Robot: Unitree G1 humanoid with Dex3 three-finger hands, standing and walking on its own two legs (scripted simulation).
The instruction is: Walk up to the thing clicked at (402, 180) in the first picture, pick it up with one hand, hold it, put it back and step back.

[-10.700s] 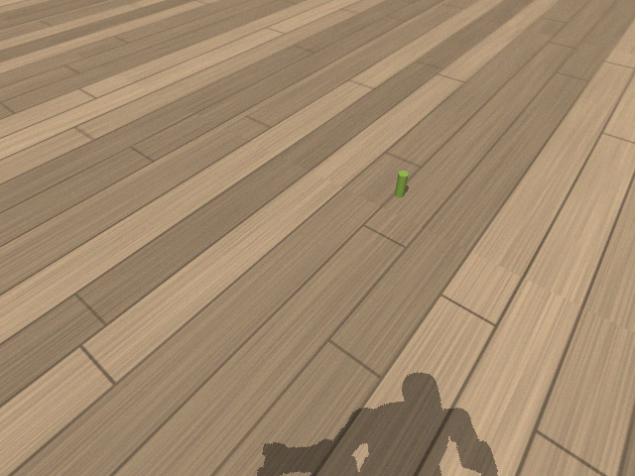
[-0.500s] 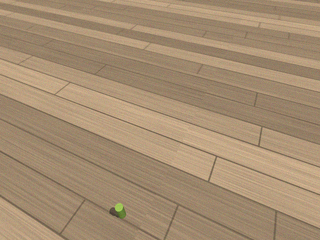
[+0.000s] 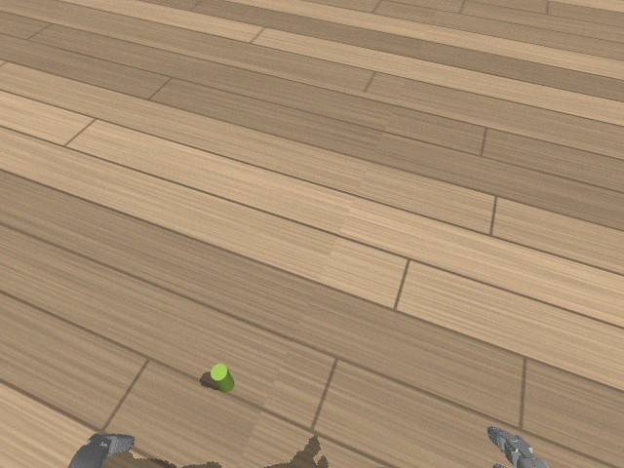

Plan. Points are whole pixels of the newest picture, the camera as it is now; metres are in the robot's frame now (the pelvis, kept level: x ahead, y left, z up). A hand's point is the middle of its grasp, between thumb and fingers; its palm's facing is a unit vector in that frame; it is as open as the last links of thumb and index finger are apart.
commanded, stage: rise first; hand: left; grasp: from above
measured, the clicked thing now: (223, 378) +0.43 +0.25 -0.67
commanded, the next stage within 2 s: none
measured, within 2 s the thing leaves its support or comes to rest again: neither
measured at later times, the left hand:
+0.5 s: hand out of the picture +0.14 +0.26 -0.19, palm faces -0.14 -0.87 -0.47, open 14.0 cm
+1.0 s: hand (152, 466) +0.19 +0.28 -0.32, palm faces -0.39 -0.62 -0.68, open 14.0 cm
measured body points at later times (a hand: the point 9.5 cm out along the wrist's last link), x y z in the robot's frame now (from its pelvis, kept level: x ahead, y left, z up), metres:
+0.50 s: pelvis +0.00 +0.01 -0.06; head +0.10 +0.02 +0.38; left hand +0.15 +0.30 -0.16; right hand +0.18 -0.24 -0.14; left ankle +0.01 +0.13 -0.70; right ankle +0.00 -0.14 -0.70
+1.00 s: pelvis -0.04 +0.00 -0.17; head +0.11 +0.01 +0.25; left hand +0.21 +0.31 -0.27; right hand +0.15 -0.27 -0.27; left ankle +0.01 +0.13 -0.70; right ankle +0.00 -0.14 -0.70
